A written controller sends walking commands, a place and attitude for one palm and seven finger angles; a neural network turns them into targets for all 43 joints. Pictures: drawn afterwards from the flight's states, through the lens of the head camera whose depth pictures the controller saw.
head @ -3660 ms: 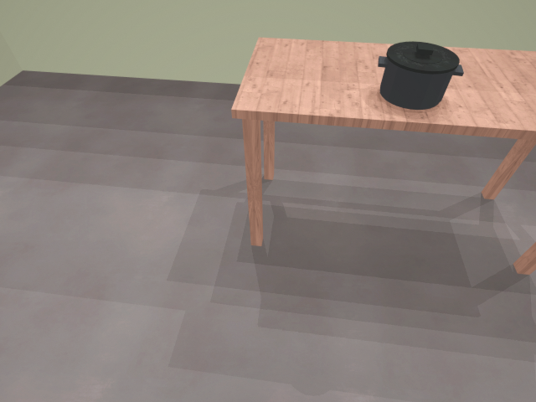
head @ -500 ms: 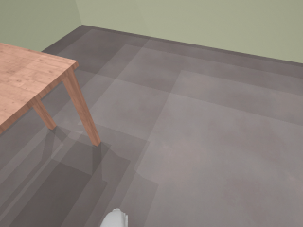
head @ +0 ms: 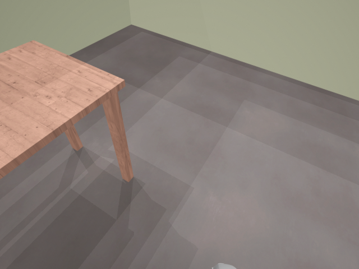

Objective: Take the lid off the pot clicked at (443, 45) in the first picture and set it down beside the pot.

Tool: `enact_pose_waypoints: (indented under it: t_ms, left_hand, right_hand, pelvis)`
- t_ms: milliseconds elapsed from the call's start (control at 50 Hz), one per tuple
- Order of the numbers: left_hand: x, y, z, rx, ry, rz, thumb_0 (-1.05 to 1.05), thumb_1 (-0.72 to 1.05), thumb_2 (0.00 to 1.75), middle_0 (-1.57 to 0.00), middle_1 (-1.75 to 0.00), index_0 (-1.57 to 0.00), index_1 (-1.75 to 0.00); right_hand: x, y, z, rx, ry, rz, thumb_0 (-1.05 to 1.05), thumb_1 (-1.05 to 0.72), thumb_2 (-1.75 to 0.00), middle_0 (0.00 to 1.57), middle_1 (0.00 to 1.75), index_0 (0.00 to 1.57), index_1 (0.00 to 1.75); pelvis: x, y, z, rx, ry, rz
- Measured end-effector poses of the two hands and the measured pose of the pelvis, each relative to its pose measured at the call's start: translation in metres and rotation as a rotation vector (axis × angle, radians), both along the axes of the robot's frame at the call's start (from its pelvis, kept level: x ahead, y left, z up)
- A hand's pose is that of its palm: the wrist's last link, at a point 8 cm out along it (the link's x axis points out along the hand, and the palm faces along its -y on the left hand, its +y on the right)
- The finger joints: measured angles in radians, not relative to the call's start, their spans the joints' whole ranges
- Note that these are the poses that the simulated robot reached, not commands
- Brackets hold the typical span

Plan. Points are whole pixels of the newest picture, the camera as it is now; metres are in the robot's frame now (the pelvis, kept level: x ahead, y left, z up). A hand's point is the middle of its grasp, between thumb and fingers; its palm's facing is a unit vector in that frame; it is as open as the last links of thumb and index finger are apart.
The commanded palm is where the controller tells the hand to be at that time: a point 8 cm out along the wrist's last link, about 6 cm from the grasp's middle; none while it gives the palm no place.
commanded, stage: turn to face it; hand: left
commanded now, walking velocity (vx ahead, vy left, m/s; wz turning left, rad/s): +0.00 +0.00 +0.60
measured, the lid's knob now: out of the picture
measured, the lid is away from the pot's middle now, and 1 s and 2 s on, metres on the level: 0.00 0.00 0.00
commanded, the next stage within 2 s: take the last steps up to it in 1.54 s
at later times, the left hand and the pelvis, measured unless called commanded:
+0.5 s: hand out of the picture +0.04 +0.15 -0.14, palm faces +0.31 -0.91 -0.28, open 7.4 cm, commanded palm none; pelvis +0.02 -0.06 +0.01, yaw +19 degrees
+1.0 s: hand out of the picture -0.07 +0.21 -0.16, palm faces +0.61 -0.74 -0.27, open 7.4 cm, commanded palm none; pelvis +0.01 -0.01 +0.00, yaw +37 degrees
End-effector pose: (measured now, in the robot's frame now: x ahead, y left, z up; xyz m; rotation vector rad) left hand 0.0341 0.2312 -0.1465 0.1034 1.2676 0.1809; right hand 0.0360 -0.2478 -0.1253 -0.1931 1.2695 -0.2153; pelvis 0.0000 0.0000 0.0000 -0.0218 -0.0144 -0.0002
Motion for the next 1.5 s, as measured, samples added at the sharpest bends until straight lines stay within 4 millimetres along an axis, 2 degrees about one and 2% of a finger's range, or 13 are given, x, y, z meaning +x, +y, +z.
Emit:
enact_pose_waypoints:
  t_ms: [180,300,420,520,600,720,820,960,1100,1200,1320,1420,1500]
  left_hand:
    - [0.057,-0.002,0.024,0.088,-0.125,0.018,0.01,0.91,0.9,-0.19,-0.29,-0.2,-0.3]
    - [0.059,-0.021,0.04,0.15,-0.194,0.064,0.01,0.91,0.9,-0.2,-0.29,-0.2,-0.3]
    - [0.024,-0.036,0.046,0.15,-0.155,0.149,0.01,0.9,0.9,-0.2,-0.29,-0.2,-0.3]
    - [-0.025,-0.045,0.038,0.123,-0.076,0.244,0.01,0.9,0.9,-0.2,-0.3,-0.2,-0.3]
    - [-0.076,-0.045,0.026,0.095,0.018,0.339,0.01,0.9,0.9,-0.2,-0.3,-0.2,-0.3]
    - [-0.151,-0.028,-0.004,0.052,0.139,0.482,0.01,0.9,0.9,-0.2,-0.3,-0.2,-0.3]
    - [-0.168,-0.008,-0.003,0.063,0.142,0.555,0.01,0.91,0.9,-0.2,-0.29,-0.2,-0.3]
    - [-0.144,0.012,0.016,0.103,0.004,0.59,0.01,0.91,0.9,-0.19,-0.29,-0.2,-0.3]
    - [-0.111,0.013,0.03,0.151,-0.086,0.615,0.01,0.91,0.9,-0.2,-0.29,-0.2,-0.3]
    - [-0.096,-0.003,0.037,0.205,-0.139,0.641,0.01,0.91,0.9,-0.2,-0.29,-0.2,-0.3]
    - [-0.112,-0.037,0.044,0.193,-0.108,0.719,0.01,0.9,0.9,-0.2,-0.29,-0.2,-0.3]
    - [-0.138,-0.064,0.038,0.15,-0.055,0.792,0.01,0.9,0.9,-0.2,-0.3,-0.2,-0.3]
    - [-0.17,-0.084,0.028,0.101,0.003,0.856,0.01,0.9,0.9,-0.2,-0.3,-0.2,-0.3]
  right_hand:
    - [0.007,-0.029,-0.007,0.021,0.045,0.018,0.01,-0.91,-0.9,0.2,0.3,0.2,0.3]
    - [0.034,-0.054,-0.025,0.053,0.055,0.085,0.01,-0.91,-0.9,0.2,0.3,0.2,0.3]
    - [0.084,-0.06,-0.017,0.063,0.014,0.201,0.01,-0.91,-0.9,0.2,0.3,0.19,0.3]
    - [0.131,-0.045,-0.011,0.054,-0.019,0.321,0.01,-0.91,-0.9,0.2,0.3,0.19,0.3]
    - [0.172,-0.016,-0.005,0.041,-0.067,0.432,0.01,-0.91,-0.9,0.2,0.3,0.19,0.3]
    - [0.222,0.048,0.005,0.01,-0.199,0.604,0.01,-0.91,-0.9,0.2,0.3,0.19,0.3]
    - [0.22,0.076,0.018,0.001,-0.214,0.674,0.01,-0.91,-0.9,0.2,0.3,0.2,0.3]
    - [0.2,0.089,0.016,0.027,-0.133,0.711,0.01,-0.9,-0.9,0.2,0.3,0.2,0.3]
    - [0.186,0.076,-0.002,0.052,-0.041,0.715,0.01,-0.9,-0.9,0.2,0.3,0.2,0.3]
    - [0.192,0.056,-0.024,0.064,0.022,0.726,0.01,-0.9,-0.9,0.2,0.3,0.2,0.3]
    - [0.209,0.051,-0.023,0.051,0.06,0.791,0.01,-0.91,-0.9,0.2,0.3,0.2,0.3]
    - [0.224,0.068,-0.016,0.04,0.056,0.86,0.01,-0.91,-0.9,0.2,0.3,0.19,0.3]
    - [0.234,0.099,-0.01,0.033,0.028,0.932,0.01,-0.91,-0.9,0.2,0.3,0.19,0.3]
  pelvis:
    - [0.013,-0.029,0.001,-0.002,0.04,0.102]
    - [0.018,-0.054,-0.004,0.016,0.036,0.183]
    - [0.022,-0.064,0.005,0.056,0.013,0.273]
    - [0.021,-0.062,0.005,0.071,0.007,0.34]
    - [0.019,-0.053,0.002,0.064,0.009,0.393]
    - [0.012,-0.026,-0.016,0.029,0.017,0.48]
    - [0.007,-0.016,-0.009,0.015,0.004,0.534]
    - [0.006,-0.012,0.002,0.003,0.007,0.62]
    - [0.015,-0.022,0.001,0.008,0.019,0.704]
    - [0.027,-0.037,-0.008,0.019,0.032,0.764]
    - [0.034,-0.044,0.0,0.036,0.021,0.847]
    - [0.034,-0.043,0.004,0.054,0.024,0.902]
    - [0.026,-0.038,0.003,0.053,0.027,0.932]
